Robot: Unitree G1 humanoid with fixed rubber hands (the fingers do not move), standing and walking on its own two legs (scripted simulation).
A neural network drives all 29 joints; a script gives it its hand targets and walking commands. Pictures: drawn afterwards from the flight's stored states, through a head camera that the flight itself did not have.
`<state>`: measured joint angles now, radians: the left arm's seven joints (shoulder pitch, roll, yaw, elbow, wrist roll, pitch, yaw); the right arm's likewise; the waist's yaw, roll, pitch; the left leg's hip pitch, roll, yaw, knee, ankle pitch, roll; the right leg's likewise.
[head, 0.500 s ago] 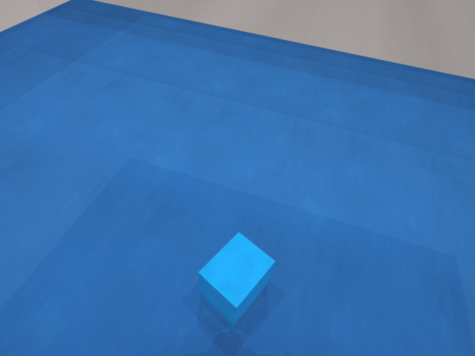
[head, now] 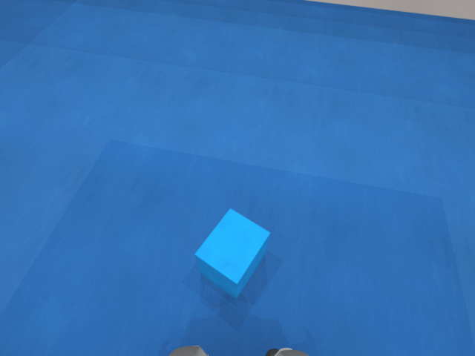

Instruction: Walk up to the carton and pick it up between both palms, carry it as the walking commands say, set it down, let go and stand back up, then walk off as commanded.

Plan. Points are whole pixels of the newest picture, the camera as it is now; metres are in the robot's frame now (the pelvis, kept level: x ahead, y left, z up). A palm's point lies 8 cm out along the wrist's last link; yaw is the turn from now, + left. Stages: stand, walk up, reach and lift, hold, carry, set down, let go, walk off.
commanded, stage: walk up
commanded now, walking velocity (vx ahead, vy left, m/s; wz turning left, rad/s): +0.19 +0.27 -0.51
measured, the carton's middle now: (233, 254) +0.50 +0.04 -0.65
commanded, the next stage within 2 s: none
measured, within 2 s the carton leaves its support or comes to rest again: neither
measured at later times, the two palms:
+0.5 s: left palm (79, 310) +0.19 +0.32 -0.13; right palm out of the picture -0.01 -0.13 -0.15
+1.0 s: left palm (33, 251) +0.30 +0.46 -0.13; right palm out of the picture +0.07 +0.00 -0.12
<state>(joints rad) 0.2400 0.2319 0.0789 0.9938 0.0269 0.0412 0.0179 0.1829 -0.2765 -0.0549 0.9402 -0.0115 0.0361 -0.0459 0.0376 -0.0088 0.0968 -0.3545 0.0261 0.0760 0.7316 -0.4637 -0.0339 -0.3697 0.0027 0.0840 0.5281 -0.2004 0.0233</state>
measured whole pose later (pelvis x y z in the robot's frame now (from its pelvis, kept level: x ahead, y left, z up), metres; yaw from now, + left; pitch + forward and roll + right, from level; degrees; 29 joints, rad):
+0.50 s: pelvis +0.04 +0.09 -0.01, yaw -16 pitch +1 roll +1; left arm 0.15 0.21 0.07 0.93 0.05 0.03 0.08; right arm 0.25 -0.19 -0.01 0.96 -0.04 0.06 0.01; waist -0.02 0.00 0.12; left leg -0.43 -0.01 0.13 1.15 -0.45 0.00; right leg -0.37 -0.04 -0.10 0.65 -0.30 -0.04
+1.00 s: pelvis +0.12 +0.24 +0.00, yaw -26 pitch +1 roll +0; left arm 0.19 0.28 0.08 0.94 0.03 0.06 -0.01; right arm 0.24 -0.18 -0.02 0.89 -0.04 0.02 -0.02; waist 0.00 -0.05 0.03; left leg -0.29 0.08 0.15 0.54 -0.26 0.00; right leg -0.44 -0.01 -0.03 0.97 -0.46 0.03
